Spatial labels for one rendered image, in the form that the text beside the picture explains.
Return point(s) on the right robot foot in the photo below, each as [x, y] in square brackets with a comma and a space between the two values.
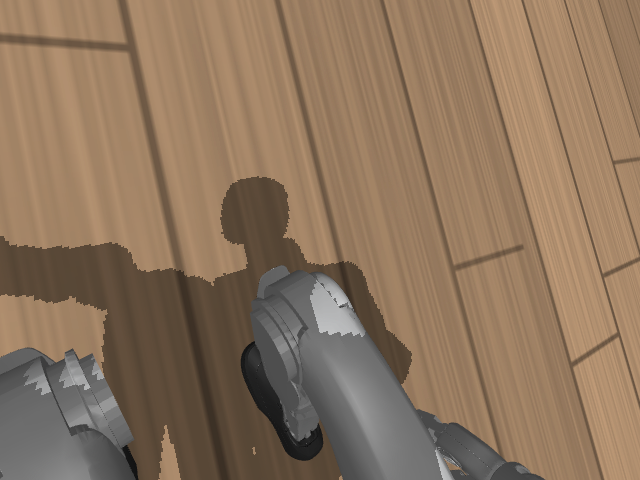
[268, 402]

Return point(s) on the left robot foot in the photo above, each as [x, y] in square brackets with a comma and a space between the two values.
[130, 461]

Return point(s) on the right robot arm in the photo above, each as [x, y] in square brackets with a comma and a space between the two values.
[514, 471]

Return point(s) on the right robot hand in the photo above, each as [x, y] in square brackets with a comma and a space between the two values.
[463, 449]

